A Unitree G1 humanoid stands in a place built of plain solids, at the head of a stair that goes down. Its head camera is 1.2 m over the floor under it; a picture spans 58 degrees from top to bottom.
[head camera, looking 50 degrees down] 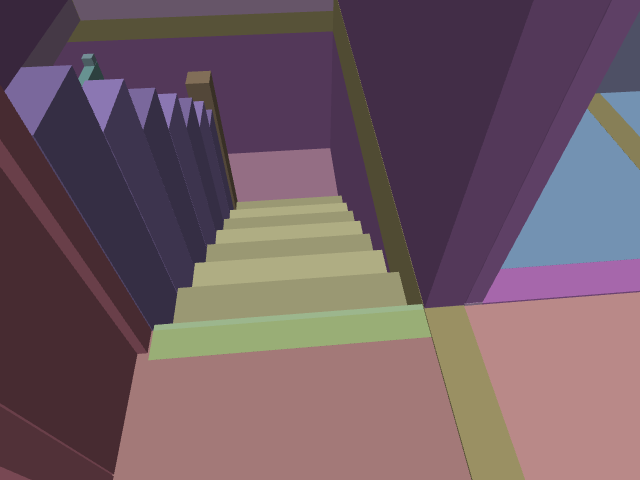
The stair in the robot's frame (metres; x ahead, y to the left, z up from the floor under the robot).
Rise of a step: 0.18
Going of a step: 0.25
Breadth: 0.85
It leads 5 degrees to the left of straight ahead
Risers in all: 8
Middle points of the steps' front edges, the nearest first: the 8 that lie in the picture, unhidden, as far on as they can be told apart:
0.70 0.09 0.00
0.95 0.12 -0.17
1.21 0.14 -0.35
1.46 0.16 -0.53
1.71 0.18 -0.70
1.96 0.21 -0.88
2.22 0.23 -1.06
2.47 0.25 -1.23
